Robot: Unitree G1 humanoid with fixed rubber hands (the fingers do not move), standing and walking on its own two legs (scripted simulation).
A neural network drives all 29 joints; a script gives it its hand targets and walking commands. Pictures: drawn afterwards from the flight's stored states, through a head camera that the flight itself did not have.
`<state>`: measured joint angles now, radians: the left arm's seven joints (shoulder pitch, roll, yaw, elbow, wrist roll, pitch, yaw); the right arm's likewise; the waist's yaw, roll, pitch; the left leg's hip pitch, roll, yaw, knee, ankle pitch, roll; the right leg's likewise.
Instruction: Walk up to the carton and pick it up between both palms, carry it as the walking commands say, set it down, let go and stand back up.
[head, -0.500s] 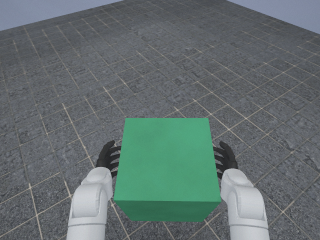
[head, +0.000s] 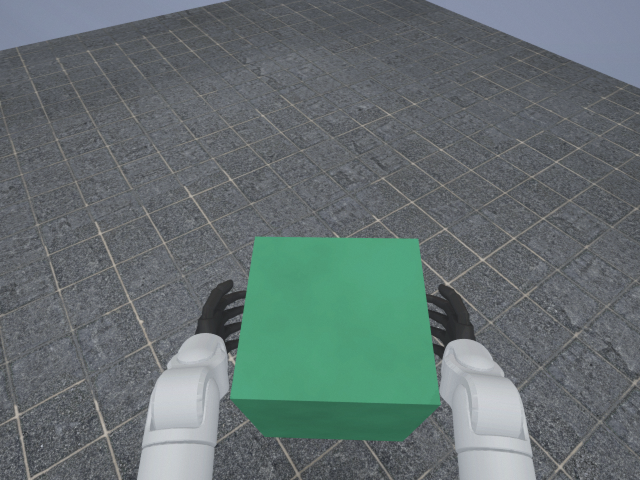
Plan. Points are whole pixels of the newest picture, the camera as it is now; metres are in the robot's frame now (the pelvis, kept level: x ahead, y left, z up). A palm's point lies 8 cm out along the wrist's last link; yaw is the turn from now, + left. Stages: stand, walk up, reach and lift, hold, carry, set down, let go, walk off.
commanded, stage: carry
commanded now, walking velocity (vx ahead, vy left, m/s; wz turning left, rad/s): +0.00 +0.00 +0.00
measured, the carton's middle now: (334, 346) +0.31 -0.01 -0.04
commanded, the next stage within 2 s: none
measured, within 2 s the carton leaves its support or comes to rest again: neither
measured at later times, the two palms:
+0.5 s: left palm (233, 266) +0.40 +0.13 +0.03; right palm (444, 271) +0.39 -0.17 +0.03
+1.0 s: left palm (256, 204) +0.54 +0.12 +0.02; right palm (434, 214) +0.53 -0.18 +0.01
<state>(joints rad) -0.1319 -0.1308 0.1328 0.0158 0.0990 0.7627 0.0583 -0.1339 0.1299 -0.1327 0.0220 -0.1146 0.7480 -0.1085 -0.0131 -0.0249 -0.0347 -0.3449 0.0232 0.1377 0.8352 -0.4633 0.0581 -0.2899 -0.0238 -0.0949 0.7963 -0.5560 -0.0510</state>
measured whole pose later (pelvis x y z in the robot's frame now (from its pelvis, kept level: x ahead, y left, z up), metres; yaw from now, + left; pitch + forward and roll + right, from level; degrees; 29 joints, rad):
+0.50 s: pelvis +0.12 -0.01 +0.00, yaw -1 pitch +3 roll +0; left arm -0.12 -0.13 0.13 0.02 0.12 0.77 0.06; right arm -0.15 0.13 -0.14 0.06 -0.12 0.74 -0.10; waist -0.01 0.00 -0.05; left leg -0.33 0.05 0.14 0.84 -0.54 0.06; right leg -0.30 0.01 -0.11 0.96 -0.58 -0.03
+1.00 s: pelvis +0.25 -0.02 -0.02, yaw -1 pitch +2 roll +0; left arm -0.14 -0.13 0.14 0.02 0.13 0.76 0.05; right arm -0.16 0.13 -0.14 0.06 -0.12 0.74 -0.10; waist -0.01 0.04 -0.01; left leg -0.26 0.05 0.14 0.88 -0.63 0.04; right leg -0.41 0.00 -0.12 0.93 -0.50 -0.03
